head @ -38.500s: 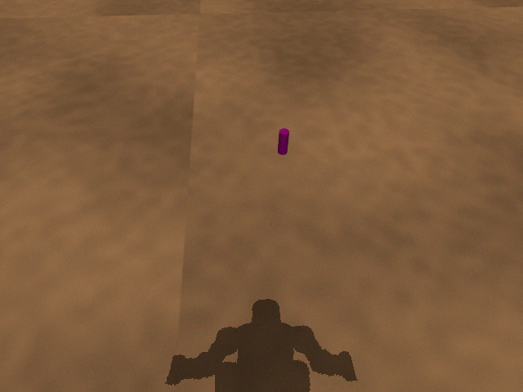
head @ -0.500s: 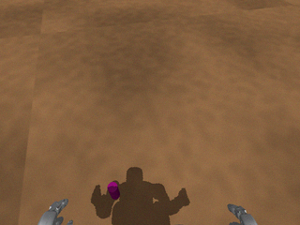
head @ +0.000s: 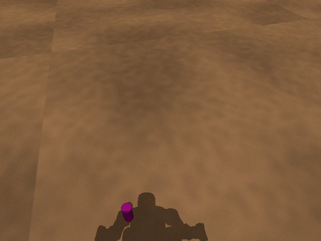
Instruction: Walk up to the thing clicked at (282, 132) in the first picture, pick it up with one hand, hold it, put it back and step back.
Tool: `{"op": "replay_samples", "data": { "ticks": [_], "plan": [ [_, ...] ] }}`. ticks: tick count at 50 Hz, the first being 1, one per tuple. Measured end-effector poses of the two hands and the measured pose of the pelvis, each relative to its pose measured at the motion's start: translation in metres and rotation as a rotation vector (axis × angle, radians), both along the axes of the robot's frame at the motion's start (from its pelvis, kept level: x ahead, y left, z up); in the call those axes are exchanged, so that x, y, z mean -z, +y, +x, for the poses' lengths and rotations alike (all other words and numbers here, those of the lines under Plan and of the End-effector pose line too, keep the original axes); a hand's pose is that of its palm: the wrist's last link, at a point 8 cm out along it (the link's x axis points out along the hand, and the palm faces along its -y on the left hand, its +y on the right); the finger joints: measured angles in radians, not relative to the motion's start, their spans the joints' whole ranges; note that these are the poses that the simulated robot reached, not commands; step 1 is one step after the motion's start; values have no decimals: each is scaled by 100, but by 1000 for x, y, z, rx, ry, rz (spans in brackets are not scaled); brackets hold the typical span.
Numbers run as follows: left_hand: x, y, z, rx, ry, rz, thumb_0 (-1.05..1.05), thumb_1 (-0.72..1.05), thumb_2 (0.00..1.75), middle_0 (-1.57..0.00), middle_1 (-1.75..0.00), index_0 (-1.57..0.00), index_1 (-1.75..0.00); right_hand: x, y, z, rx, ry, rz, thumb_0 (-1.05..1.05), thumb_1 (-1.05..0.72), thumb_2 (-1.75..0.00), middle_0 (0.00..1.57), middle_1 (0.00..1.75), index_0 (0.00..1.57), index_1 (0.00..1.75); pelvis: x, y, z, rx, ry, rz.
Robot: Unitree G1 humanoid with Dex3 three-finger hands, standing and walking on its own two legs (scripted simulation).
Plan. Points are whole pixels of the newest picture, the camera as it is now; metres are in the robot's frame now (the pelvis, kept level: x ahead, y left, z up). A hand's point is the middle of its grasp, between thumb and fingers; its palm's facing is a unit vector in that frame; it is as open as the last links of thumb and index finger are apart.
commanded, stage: stand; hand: left
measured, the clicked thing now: (127, 212) +0.41 +0.18 -0.70
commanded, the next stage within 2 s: step back in 1.50 s
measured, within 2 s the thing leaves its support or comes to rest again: neither
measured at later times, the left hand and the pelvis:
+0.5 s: hand out of the picture +0.03 +0.23 -0.16, palm faces -0.04 -0.94 -0.34, open 7.4 cm; pelvis +0.00 -0.01 +0.00, yaw +0 degrees
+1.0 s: hand out of the picture +0.11 +0.22 -0.15, palm faces -0.04 -0.94 -0.34, open 7.4 cm; pelvis +0.02 -0.02 +0.01, yaw -1 degrees
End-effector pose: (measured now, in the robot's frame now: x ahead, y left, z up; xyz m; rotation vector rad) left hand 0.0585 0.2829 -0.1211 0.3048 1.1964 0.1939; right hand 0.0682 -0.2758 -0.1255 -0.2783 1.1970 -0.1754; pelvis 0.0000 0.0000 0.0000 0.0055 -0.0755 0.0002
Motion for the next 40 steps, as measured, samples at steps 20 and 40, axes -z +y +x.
{"op": "replay_samples", "data": {
  "ticks": [20, 40],
  "plan": [
    [-1, -1, -37, -23, 114, 15, 0, 90, 90, -20, -30, -21, -30, 3, -22, -26, 30, 83, -9, 1, -90, -89, 20, 30, 20, 30, -2, -9, -6, -2, 19, 1],
    [-6, -19, 27, 19, 26, 3, 0, 90, 90, -20, -30, -21, -30, -1, -33, 4, 37, 51, -10, 1, -90, -89, 20, 30, 20, 30, -5, -20, 15, 9, 25, 0]
  ]
}}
